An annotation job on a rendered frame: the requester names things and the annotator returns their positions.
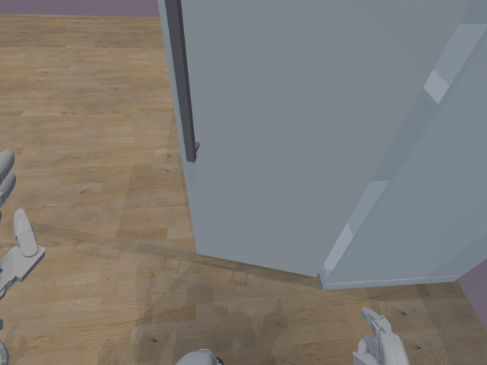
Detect left robot shin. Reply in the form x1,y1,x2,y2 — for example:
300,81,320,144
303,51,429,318
199,349,217,360

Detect handle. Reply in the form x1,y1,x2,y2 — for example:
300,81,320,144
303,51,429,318
165,0,199,163

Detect robot right hand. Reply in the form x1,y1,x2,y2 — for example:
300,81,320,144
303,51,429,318
352,307,410,365

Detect fridge door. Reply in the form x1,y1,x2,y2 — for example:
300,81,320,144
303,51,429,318
158,0,472,277

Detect robot left hand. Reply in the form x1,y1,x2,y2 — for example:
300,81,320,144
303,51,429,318
0,149,46,300

